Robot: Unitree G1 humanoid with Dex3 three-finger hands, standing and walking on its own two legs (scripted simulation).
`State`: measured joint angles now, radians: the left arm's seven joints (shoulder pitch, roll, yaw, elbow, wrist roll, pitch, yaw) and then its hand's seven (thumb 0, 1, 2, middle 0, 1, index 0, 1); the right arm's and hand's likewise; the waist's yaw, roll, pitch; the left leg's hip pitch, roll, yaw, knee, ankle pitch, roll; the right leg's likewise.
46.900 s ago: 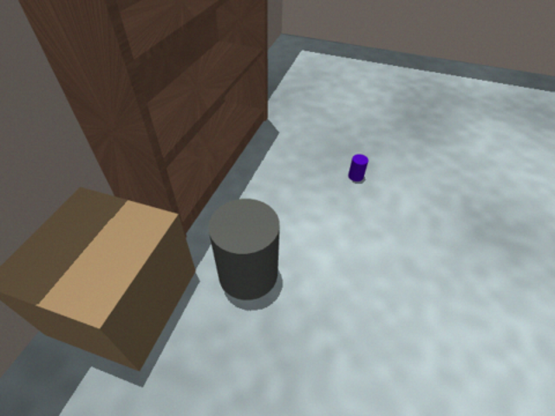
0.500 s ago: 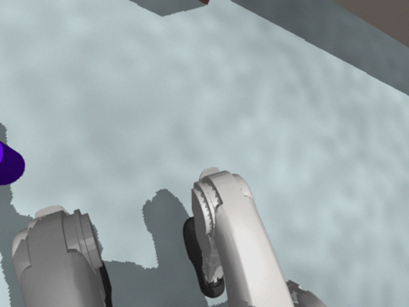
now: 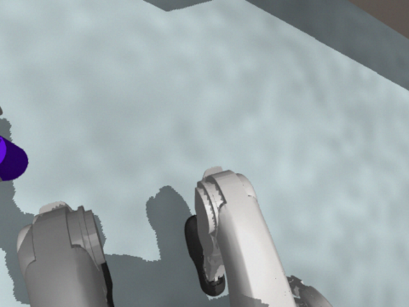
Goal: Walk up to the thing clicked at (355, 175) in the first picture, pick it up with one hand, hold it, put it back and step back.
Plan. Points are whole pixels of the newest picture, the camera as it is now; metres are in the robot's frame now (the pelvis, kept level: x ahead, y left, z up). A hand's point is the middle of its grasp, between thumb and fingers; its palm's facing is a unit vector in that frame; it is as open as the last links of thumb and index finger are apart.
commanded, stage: withdraw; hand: left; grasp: from above
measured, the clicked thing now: out of the picture +0.42 +0.31 -0.25
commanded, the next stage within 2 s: home in 0.88 s
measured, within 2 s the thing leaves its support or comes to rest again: rests again in 0.28 s
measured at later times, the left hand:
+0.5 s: hand out of the picture +0.43 +0.35 -0.02, palm faces -0.51 -0.11 -0.85, open 14.2 cm
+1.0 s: hand out of the picture +0.46 +0.31 -0.12, palm faces -0.35 -0.06 -0.93, open 13.8 cm
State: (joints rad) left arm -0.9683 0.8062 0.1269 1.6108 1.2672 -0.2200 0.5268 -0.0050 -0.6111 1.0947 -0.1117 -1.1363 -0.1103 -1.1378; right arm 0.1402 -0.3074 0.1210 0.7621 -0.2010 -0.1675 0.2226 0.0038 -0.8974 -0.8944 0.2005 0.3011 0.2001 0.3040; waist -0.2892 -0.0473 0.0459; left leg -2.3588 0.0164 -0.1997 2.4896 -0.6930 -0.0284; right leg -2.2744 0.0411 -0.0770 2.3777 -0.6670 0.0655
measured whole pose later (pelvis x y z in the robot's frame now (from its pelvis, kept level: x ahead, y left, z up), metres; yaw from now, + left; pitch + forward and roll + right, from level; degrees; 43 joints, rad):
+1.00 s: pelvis -0.02 +0.00 +0.02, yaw +3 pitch +33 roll -8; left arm -1.10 0.77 0.12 1.57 1.33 -0.16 0.48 0.00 -0.48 0.97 -0.14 -0.97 -0.14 -0.97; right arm 0.15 -0.26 0.10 0.73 -0.16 -0.04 0.12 0.00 -0.91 -0.90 0.20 0.30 0.20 0.30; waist -0.30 -0.01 -0.03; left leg -2.36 0.00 -0.12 2.35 -0.58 0.00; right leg -2.27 0.01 -0.03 2.28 -0.60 0.05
